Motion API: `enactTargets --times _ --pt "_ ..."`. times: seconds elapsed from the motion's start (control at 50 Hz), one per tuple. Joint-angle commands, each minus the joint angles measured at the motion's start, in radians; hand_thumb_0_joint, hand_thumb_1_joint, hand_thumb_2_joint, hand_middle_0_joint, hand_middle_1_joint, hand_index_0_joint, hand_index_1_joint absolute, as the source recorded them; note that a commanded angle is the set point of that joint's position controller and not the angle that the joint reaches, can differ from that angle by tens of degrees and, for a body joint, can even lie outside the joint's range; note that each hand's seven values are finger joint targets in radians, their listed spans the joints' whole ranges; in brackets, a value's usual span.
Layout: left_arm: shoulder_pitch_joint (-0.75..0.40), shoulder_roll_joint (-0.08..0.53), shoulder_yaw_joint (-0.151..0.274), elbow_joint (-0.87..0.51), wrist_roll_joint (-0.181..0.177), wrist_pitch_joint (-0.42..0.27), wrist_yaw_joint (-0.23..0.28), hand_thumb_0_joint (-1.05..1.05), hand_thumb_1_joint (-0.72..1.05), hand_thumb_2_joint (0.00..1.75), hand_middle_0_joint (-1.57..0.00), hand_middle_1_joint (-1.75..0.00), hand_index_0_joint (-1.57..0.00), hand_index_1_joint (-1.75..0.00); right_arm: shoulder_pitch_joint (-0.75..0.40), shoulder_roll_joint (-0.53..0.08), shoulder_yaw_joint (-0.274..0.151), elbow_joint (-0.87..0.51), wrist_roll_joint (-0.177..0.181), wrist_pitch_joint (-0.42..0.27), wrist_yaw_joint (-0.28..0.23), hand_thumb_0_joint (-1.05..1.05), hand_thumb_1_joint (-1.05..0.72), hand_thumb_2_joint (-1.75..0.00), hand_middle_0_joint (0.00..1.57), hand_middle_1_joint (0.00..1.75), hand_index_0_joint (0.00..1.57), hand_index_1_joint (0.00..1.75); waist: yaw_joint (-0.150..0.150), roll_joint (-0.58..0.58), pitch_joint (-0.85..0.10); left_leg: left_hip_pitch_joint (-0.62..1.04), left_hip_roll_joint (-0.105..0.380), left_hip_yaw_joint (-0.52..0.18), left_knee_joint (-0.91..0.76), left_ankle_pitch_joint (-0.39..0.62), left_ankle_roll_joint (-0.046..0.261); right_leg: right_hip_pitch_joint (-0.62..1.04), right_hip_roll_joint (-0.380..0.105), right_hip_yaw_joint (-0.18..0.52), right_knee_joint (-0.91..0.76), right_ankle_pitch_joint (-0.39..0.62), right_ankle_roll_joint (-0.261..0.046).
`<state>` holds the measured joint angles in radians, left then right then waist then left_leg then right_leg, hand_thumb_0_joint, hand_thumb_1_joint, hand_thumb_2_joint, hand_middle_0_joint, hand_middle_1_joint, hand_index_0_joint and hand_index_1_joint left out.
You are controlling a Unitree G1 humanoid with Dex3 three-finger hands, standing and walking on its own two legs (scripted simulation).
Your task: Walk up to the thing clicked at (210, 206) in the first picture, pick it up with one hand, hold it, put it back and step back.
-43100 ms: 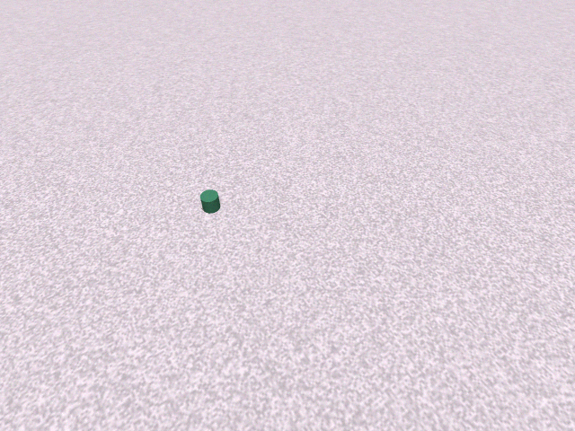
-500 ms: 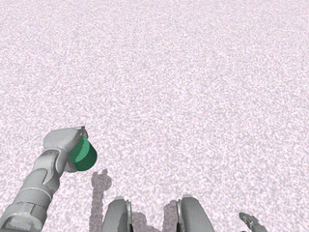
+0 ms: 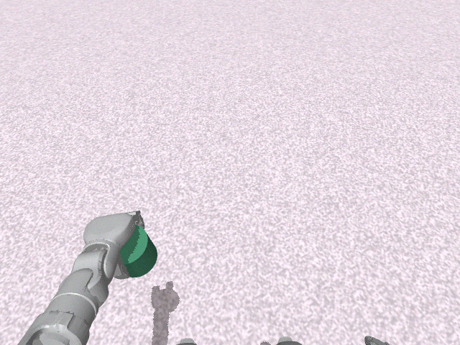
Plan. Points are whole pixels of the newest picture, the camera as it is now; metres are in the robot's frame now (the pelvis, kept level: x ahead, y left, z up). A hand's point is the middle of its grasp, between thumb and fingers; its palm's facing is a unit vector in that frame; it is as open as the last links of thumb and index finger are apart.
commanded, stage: lift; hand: left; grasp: from above
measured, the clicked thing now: (132, 251) +0.35 +0.21 -0.10
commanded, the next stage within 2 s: hold in 0.04 s
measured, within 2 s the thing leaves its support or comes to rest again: neither
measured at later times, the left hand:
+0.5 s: hand (113, 237) +0.34 +0.22 -0.02, palm faces -0.44 -0.06 -0.89, open 11.1 cm
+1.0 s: hand (115, 239) +0.32 +0.21 +0.01, palm faces -0.44 -0.06 -0.90, open 11.1 cm
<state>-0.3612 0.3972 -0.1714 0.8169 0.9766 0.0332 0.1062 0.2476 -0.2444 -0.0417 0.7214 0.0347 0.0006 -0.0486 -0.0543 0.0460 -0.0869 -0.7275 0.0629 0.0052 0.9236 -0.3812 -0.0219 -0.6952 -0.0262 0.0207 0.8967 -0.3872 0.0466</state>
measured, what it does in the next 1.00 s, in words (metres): stands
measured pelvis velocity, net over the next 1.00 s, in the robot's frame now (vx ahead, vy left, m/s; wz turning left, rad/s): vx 0.02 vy -0.01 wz -0.01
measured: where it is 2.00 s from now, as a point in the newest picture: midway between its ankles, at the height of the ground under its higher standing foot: outside the picture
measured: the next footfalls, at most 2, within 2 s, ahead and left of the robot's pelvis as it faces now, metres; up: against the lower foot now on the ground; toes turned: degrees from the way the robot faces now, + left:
none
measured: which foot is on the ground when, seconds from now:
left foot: down 0.00-1.00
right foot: down 0.00-1.00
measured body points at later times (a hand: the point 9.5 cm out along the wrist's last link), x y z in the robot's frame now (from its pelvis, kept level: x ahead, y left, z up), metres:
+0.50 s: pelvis +0.03 +0.00 +0.03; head +0.05 -0.01 +0.48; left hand +0.36 +0.22 +0.03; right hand +0.14 -0.26 -0.09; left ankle +0.04 +0.13 -0.69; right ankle +0.03 -0.15 -0.69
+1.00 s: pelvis +0.02 -0.01 +0.04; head +0.03 -0.03 +0.49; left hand +0.34 +0.21 +0.06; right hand +0.15 -0.27 -0.08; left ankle +0.04 +0.13 -0.69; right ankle +0.03 -0.15 -0.69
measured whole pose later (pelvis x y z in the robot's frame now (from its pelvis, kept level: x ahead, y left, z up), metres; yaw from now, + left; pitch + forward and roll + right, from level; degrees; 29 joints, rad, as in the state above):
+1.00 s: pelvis +0.02 -0.01 +0.04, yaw -1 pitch +3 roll +0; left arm -0.26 0.39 -0.20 0.63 0.98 0.02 -0.05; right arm 0.21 -0.26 -0.05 0.67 0.06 0.06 -0.05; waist 0.00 0.05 -0.04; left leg -0.38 0.05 0.04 0.61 -0.28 -0.03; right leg -0.38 -0.04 0.04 0.62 -0.30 0.04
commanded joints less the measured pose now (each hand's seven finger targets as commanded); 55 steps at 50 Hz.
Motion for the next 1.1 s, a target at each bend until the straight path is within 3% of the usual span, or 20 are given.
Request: enactTargets --times 0.0,0.06,0.08,0.14,0.22,0.34,0.46,0.66,0.88,1.08 --pt "-0.258 0.2 0.07 -0.174 -0.007 -0.002 0.006 0.0 0.58 0.87 -0.89 -0.93 -0.93 -0.89 -0.002 -0.142 -0.051 -0.107 0.004 -0.04 -0.012 0.0 -0.91 -0.9 0.2 0.3 0.2 0.3 0.006 -0.018 -0.286 0.257 -0.065 0.005 -0.186 0.139 0.021 0.162 0.056 -0.015 -0.197 0.143 -0.043" --pt "-0.267 0.204 0.068 -0.208 0.006 -0.01 -0.001 0.0 0.57 0.88 -0.89 -0.94 -0.92 -0.9 -0.009 -0.14 -0.05 -0.111 0.005 -0.037 -0.014 0.0 -0.91 -0.9 0.2 0.3 0.2 0.3 0.016 -0.004 -0.287 0.303 -0.062 0.002 -0.215 0.188 0.017 0.19 0.059 -0.021 -0.209 0.178 -0.047" --pt "-0.265 0.221 0.086 -0.226 0.008 -0.013 0.0 0.0 0.56 0.86 -0.88 -0.93 -0.92 -0.89 -0.008 -0.142 -0.051 -0.112 0.003 -0.035 -0.014 0.0 -0.91 -0.9 0.2 0.3 0.2 0.3 0.022 0.008 -0.302 0.319 -0.063 0.005 -0.22 0.205 0.015 0.203 0.06 -0.02 -0.215 0.193 -0.048" --pt "-0.288 0.205 0.076 -0.239 0.01 -0.017 0.003 0.0 0.57 0.86 -0.87 -0.94 -0.92 -0.89 -0.013 -0.141 -0.05 -0.11 0.004 -0.033 -0.013 0.0 -0.9 -0.9 0.2 0.3 0.2 0.3 0.008 -0.008 -0.276 0.34 -0.061 0.008 -0.24 0.218 0.017 0.205 0.06 -0.018 -0.236 0.209 -0.046" --pt "-0.268 0.216 0.076 -0.235 0.03 -0.014 -0.011 0.0 0.56 0.89 -0.87 -0.93 -0.91 -0.89 -0.024 -0.144 -0.052 -0.112 0.007 -0.026 -0.01 0.0 -0.9 -0.9 0.2 0.3 0.2 0.3 0.021 -0.024 -0.264 0.353 -0.071 0.022 -0.258 0.235 0.022 0.248 0.054 -0.006 -0.269 0.231 -0.041" --pt "-0.258 0.21 0.074 -0.274 0.019 -0.017 -0.042 0.0 0.58 0.91 -0.89 -0.94 -0.93 -0.9 -0.035 -0.147 -0.056 -0.121 0.009 -0.018 -0.007 0.0 -0.9 -0.9 0.2 0.3 0.2 0.3 0.033 -0.023 -0.278 0.407 -0.071 0.025 -0.282 0.313 0.02 0.308 0.059 -0.015 -0.287 0.298 -0.041" --pt "-0.226 0.198 0.065 -0.288 0.017 -0.021 -0.074 0.0 0.57 0.84 -0.87 -0.93 -0.92 -0.88 -0.045 -0.148 -0.054 -0.138 0.014 -0.01 -0.005 0.0 -0.9 -0.9 0.2 0.3 0.2 0.3 0.035 -0.015 -0.232 0.419 -0.063 0.023 -0.319 0.303 0.016 0.3 0.066 -0.024 -0.298 0.265 -0.049" --pt "-0.236 0.217 0.086 -0.339 0.025 -0.016 -0.076 0.0 0.59 0.91 -0.89 -0.95 -0.94 -0.91 -0.065 -0.148 -0.053 -0.153 0.016 0.004 -0.005 0.0 -0.9 -0.9 0.2 0.3 0.2 0.3 0.046 -0.033 -0.26 0.473 -0.071 0.037 -0.329 0.371 0.024 0.354 0.057 -0.017 -0.318 0.344 -0.039" --pt "-0.2 0.193 0.062 -0.367 0.015 -0.009 -0.113 0.0 0.59 0.9 -0.89 -0.96 -0.93 -0.91 -0.101 -0.144 -0.044 -0.181 0.023 0.015 -0.006 0.0 -0.9 -0.9 0.2 0.3 0.2 0.3 0.052 -0.04 -0.205 0.487 -0.074 0.048 -0.384 0.296 0.03 0.364 0.052 -0.015 -0.368 0.27 -0.04" --pt "-0.209 0.204 0.078 -0.412 0.009 -0.012 -0.116 0.0 0.61 0.88 -0.88 -0.98 -0.94 -0.92 -0.131 -0.137 -0.034 -0.198 0.025 0.014 -0.011 0.0 -0.9 -0.9 0.2 0.3 0.2 0.3 0.059 -0.035 -0.184 0.503 -0.076 0.05 -0.42 0.229 0.033 0.373 0.048 -0.007 -0.407 0.202 -0.039"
